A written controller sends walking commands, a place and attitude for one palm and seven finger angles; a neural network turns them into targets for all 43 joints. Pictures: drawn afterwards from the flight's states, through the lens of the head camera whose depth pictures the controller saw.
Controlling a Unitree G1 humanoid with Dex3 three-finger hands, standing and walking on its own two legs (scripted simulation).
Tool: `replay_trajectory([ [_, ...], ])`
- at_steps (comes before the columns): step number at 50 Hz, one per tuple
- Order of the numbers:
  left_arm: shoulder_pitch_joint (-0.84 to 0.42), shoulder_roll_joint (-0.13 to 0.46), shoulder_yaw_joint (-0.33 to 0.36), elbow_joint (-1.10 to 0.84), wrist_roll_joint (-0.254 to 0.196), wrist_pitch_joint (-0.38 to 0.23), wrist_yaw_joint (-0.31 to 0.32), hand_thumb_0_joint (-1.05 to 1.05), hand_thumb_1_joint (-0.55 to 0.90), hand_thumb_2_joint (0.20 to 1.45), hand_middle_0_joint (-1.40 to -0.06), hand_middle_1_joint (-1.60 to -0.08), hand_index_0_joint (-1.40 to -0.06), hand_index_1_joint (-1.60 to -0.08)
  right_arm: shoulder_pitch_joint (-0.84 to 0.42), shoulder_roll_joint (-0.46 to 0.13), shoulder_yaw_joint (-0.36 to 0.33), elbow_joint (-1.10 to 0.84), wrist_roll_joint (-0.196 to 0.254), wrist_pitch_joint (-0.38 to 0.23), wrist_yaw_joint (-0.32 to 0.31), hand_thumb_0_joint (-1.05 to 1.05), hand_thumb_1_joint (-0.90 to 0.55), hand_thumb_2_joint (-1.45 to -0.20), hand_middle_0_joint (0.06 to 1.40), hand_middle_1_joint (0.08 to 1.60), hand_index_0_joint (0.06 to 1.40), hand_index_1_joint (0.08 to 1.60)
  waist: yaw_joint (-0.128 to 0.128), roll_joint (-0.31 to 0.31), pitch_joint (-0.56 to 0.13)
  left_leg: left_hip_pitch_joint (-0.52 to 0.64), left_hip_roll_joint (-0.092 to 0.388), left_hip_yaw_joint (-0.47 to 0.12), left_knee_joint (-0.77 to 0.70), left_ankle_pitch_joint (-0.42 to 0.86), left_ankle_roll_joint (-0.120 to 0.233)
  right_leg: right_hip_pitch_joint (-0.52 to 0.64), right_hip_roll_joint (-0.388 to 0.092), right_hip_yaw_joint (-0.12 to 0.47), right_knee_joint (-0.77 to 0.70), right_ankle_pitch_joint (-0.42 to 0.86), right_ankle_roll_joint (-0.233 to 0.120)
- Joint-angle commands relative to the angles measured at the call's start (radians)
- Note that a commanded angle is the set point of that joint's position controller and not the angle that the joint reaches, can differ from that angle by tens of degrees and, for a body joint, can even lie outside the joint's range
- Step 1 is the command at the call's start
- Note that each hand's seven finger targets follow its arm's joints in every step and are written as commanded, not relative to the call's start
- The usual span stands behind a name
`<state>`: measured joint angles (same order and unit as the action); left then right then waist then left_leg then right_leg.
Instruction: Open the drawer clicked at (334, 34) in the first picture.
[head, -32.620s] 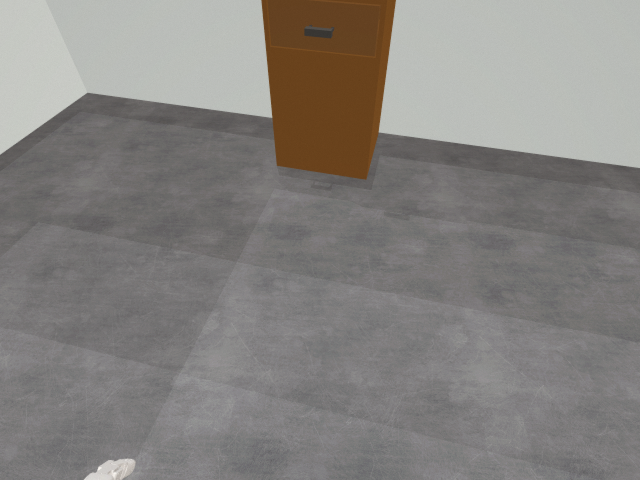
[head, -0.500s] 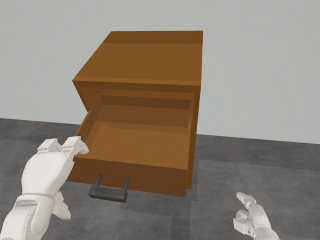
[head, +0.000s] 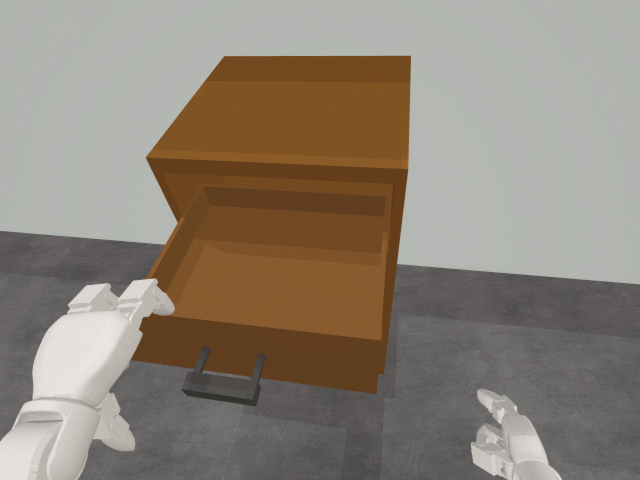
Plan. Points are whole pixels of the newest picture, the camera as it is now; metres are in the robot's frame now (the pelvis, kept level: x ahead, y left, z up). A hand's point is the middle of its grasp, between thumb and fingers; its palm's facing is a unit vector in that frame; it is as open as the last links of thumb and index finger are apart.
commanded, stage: draw the hand back to the body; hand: left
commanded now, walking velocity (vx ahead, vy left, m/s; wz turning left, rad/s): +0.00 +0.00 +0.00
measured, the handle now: (227, 372) +0.26 +0.19 -0.06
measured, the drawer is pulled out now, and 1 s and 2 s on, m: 0.30 0.30 0.30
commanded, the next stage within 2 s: step back with the hand held close in 1.16 s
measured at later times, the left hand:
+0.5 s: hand (144, 322) +0.22 +0.21 +0.15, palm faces +0.37 -0.84 -0.39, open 12.6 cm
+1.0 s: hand (128, 330) +0.20 +0.22 +0.16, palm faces +0.42 -0.79 -0.44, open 8.3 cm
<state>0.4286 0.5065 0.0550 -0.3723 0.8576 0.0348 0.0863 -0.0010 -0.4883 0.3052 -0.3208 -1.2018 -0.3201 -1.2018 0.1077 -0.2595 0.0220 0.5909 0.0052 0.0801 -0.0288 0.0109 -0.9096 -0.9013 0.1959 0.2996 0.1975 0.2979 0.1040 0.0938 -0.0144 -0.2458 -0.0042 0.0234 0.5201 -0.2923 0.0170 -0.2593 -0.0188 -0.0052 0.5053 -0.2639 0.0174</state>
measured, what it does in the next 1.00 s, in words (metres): stands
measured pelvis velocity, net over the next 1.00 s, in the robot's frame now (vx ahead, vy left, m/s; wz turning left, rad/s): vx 0.03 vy -0.03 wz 0.03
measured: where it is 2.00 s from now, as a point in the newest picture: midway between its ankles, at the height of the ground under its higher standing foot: outside the picture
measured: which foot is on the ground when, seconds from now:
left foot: down 0.00-1.00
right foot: down 0.00-1.00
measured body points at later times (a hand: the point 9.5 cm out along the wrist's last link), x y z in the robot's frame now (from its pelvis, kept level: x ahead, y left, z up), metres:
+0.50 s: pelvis +0.03 -0.01 +0.00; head +0.03 -0.03 +0.45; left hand +0.19 +0.25 +0.17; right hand +0.22 -0.22 -0.08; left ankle -0.01 +0.11 -0.74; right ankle +0.00 -0.13 -0.74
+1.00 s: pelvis +0.03 -0.03 +0.00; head +0.03 -0.06 +0.45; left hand +0.18 +0.26 +0.18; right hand +0.24 -0.23 -0.08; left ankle -0.01 +0.11 -0.74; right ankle +0.00 -0.13 -0.74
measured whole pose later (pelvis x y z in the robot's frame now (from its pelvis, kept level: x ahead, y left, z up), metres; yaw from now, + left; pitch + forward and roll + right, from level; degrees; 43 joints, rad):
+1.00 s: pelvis +0.03 -0.03 +0.00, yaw +2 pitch -1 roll +0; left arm 0.56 0.32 0.28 -0.49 -0.05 -0.08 0.12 0.01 0.66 0.80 -0.23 -0.45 -0.23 -0.45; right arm 0.15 -0.21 0.01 0.63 0.02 -0.14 -0.09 0.01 -0.91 -0.90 0.20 0.30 0.20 0.30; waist 0.06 0.08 0.00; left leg -0.12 0.02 -0.02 0.45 -0.30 -0.02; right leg -0.13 0.01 -0.05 0.45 -0.29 -0.02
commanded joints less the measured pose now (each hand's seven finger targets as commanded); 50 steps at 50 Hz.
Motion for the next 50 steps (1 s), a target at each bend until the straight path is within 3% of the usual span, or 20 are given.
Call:
replay_trajectory([
  [1,-0.068,0.214,0.165,-0.227,0.018,-0.027,0.048,0.0,-0.5,0.3,-0.3,-1.2,-0.3,-1.2,-0.156,-0.088,-0.032,-0.182,-0.01,-0.051,-0.011,0.0,-0.9,-0.9,0.2,0.3,0.2,0.3,0.006,-0.061,-0.138,0.045,0.022,-0.002,-0.067,0.218,-0.007,0.048,0.011,-0.028,-0.065,0.139,-0.032],
  [4,-0.055,0.248,0.218,-0.251,0.007,-0.036,0.066,0.0,-0.5,0.3,-0.3,-1.2,-0.3,-1.2,-0.169,-0.095,-0.032,-0.187,0.0,-0.053,-0.013,0.0,-0.9,-0.9,0.2,0.3,0.2,0.3,0.007,0.01,-0.139,0.053,0.026,-0.005,-0.058,0.226,-0.014,0.046,0.016,-0.018,-0.062,0.155,-0.037],
  [8,-0.003,0.232,0.221,-0.246,-0.011,-0.035,0.065,0.0,-0.5,0.3,-0.3,-1.2,-0.3,-1.2,-0.144,-0.09,-0.038,-0.188,-0.002,-0.045,-0.007,0.0,-0.9,-0.9,0.2,0.3,0.2,0.3,0.006,-0.045,-0.146,0.053,0.025,-0.002,-0.048,0.272,-0.012,0.046,0.01,-0.032,-0.055,0.196,-0.029],
  [9,-0.13,-0.106,0.192,-0.274,-0.716,-0.076,0.053,0.0,-0.465,0.315,-0.298,-1.178,-0.298,-1.178,-0.079,-0.025,-0.034,-0.224,0.022,-0.129,-0.026,0.0,-0.9,-0.9,0.2,0.3,0.2,0.3,-0.091,-0.039,-0.101,0.171,0.05,-0.022,-0.064,0.224,0.009,0.08,0.022,-0.049,-0.069,0.149,-0.039],
  [10,0.001,-0.058,0.203,-0.135,-0.755,-0.09,0.063,0.0,-0.43,0.33,-0.295,-1.155,-0.295,-1.155,-0.056,-0.045,-0.027,-0.191,0.012,-0.176,-0.043,0.0,-0.9,-0.9,0.2,0.3,0.2,0.3,-0.078,-0.095,-0.049,0.151,0.069,-0.028,-0.083,0.194,0.004,0.072,0.022,-0.056,-0.069,0.096,-0.033],
  [11,0.012,-0.074,0.191,-0.173,-0.769,-0.102,0.061,0.0,-0.395,0.345,-0.292,-1.133,-0.292,-1.133,-0.065,-0.045,-0.025,-0.19,0.013,-0.19,-0.049,0.0,-0.9,-0.9,0.2,0.3,0.2,0.3,-0.072,-0.098,-0.043,0.138,0.068,-0.036,-0.098,0.18,0.001,0.078,0.019,-0.058,-0.075,0.081,-0.034],
  [12,0.027,-0.053,0.228,-0.238,-0.824,-0.116,0.065,0.0,-0.36,0.36,-0.29,-1.11,-0.29,-1.11,-0.062,-0.046,-0.026,-0.193,0.011,-0.197,-0.066,0.0,-0.9,-0.9,0.2,0.3,0.2,0.3,-0.062,-0.139,-0.065,0.142,0.066,-0.034,-0.11,0.206,0.001,0.108,0.009,-0.067,-0.092,0.113,-0.028],
  [14,-0.009,0.006,0.282,-0.311,-0.852,-0.145,0.08,0.0,-0.29,0.39,-0.285,-1.065,-0.285,-1.065,-0.082,-0.055,-0.025,-0.175,0.0,-0.238,-0.083,0.0,-0.9,-0.9,0.2,0.3,0.2,0.3,-0.051,-0.083,-0.097,0.155,0.053,-0.017,-0.108,0.227,-0.002,0.142,-0.003,-0.054,-0.093,0.159,-0.025],
  [15,-0.026,-0.02,0.256,-0.38,-0.855,-0.161,0.081,0.0,-0.255,0.405,-0.282,-1.043,-0.282,-1.043,-0.065,-0.044,-0.016,-0.183,-0.005,-0.26,-0.083,0.0,-0.9,-0.9,0.2,0.3,0.2,0.3,-0.047,-0.047,-0.127,0.155,0.048,-0.017,-0.112,0.264,-0.004,0.161,-0.012,-0.056,-0.087,0.186,-0.028],
  [17,0.017,-0.047,0.241,-0.36,-0.869,-0.159,0.081,0.0,-0.185,0.435,-0.277,-0.997,-0.277,-0.997,-0.061,-0.04,-0.016,-0.163,-0.008,-0.281,-0.082,0.0,-0.9,-0.9,0.2,0.3,0.2,0.3,-0.049,-0.047,-0.075,0.138,0.049,-0.013,-0.121,0.29,-0.007,0.158,-0.013,-0.059,-0.096,0.215,-0.028],
  [20,0.009,-0.03,0.266,-0.382,-0.872,-0.166,0.081,0.0,-0.08,0.48,-0.27,-0.93,-0.27,-0.93,-0.052,-0.039,-0.013,-0.14,-0.01,-0.304,-0.078,0.0,-0.9,-0.9,0.2,0.3,0.2,0.3,-0.048,0.037,-0.04,0.127,0.047,-0.015,-0.124,0.33,-0.016,0.161,-0.016,-0.057,-0.105,0.248,-0.035],
  [25,0.071,-0.045,0.292,-0.324,-0.892,-0.166,0.062,0.0,0.095,0.555,-0.257,-0.817,-0.257,-0.817,-0.054,-0.035,-0.026,-0.126,-0.005,-0.296,-0.067,0.0,-0.9,-0.9,0.2,0.3,0.2,0.3,-0.046,-0.043,-0.036,0.131,0.054,-0.005,-0.112,0.381,-0.015,0.17,-0.012,-0.06,-0.108,0.325,-0.027],
  [28,0.099,-0.048,0.307,-0.331,-0.896,-0.175,0.055,0.0,0.2,0.6,-0.25,-0.75,-0.25,-0.75,-0.06,-0.038,-0.036,-0.126,-0.003,-0.292,-0.063,0.0,-0.9,-0.9,0.2,0.3,0.2,0.3,-0.043,-0.071,-0.084,0.144,0.053,0.001,-0.102,0.408,-0.008,0.184,-0.016,-0.06,-0.101,0.362,-0.022],
  [33,0.118,-0.037,0.322,-0.345,-0.903,-0.18,0.052,0.0,0.375,0.675,-0.237,-0.637,-0.237,-0.637,-0.069,-0.039,-0.046,-0.125,0.001,-0.283,-0.065,0.0,-0.9,-0.9,0.2,0.3,0.2,0.3,-0.046,-0.082,-0.12,0.155,0.048,0.013,-0.091,0.396,-0.003,0.189,-0.02,-0.051,-0.1,0.398,-0.017],
  [35,0.108,-0.015,0.339,-0.371,-0.901,-0.186,0.056,0.0,0.445,0.705,-0.232,-0.592,-0.232,-0.592,-0.066,-0.038,-0.045,-0.123,0.004,-0.285,-0.066,0.0,-0.9,-0.9,0.2,0.3,0.2,0.3,-0.046,-0.047,-0.136,0.163,0.045,0.013,-0.086,0.404,-0.006,0.189,-0.022,-0.05,-0.098,0.399,-0.019],
  [40,0.1,-0.012,0.345,-0.364,-0.9,-0.182,0.06,0.0,0.62,0.78,-0.22,-0.48,-0.22,-0.48,-0.067,-0.036,-0.044,-0.121,0.008,-0.282,-0.07,0.0,-0.9,-0.9,0.2,0.3,0.2,0.3,-0.05,-0.037,-0.098,0.162,0.046,0.013,-0.088,0.386,-0.007,0.16,-0.021,-0.053,-0.104,0.378,-0.016],
  [43,0.11,-0.025,0.345,-0.327,-0.906,-0.177,0.059,0.0,0.725,0.825,-0.213,-0.413,-0.213,-0.413,-0.069,-0.034,-0.045,-0.123,0.01,-0.274,-0.071,0.0,-0.9,-0.9,0.2,0.3,0.2,0.3,-0.05,-0.097,-0.067,0.146,0.048,0.008,-0.093,0.353,-0.004,0.146,-0.018,-0.057,-0.106,0.348,-0.013],
  [44,0.097,-0.028,0.339,-0.337,-0.907,-0.176,0.056,0.0,0.76,0.84,-0.21,-0.39,-0.21,-0.39,-0.079,-0.038,-0.047,-0.125,0.012,-0.275,-0.072,0.0,-0.9,-0.9,0.2,0.3,0.2,0.3,-0.052,-0.063,-0.063,0.151,0.046,0.012,-0.091,0.344,-0.005,0.141,-0.019,-0.049,-0.116,0.344,-0.015],
  [48,0.102,-0.037,0.334,-0.31,-0.908,-0.176,0.054,0.0,0.9,0.9,-0.2,-0.3,-0.2,-0.3,-0.079,-0.035,-0.044,-0.128,0.01,-0.272,-0.069,0.0,-0.9,-0.9,0.2,0.3,0.2,0.3,-0.049,-0.099,-0.062,0.14,0.046,0.006,-0.097,0.317,-0.001,0.139,-0.02,-0.053,-0.11,0.314,-0.011],
  [50,0.089,-0.032,0.331,-0.311,-0.908,-0.176,0.051,0.0,0.9,0.9,-0.2,-0.3,-0.2,-0.3,-0.081,-0.038,-0.042,-0.126,0.01,-0.27,-0.069,0.0,-0.9,-0.9,0.2,0.3,0.2,0.3,-0.05,-0.068,-0.057,0.141,0.045,0.006,-0.1,0.291,-0.003,0.132,-0.021,-0.048,-0.121,0.283,-0.013],
])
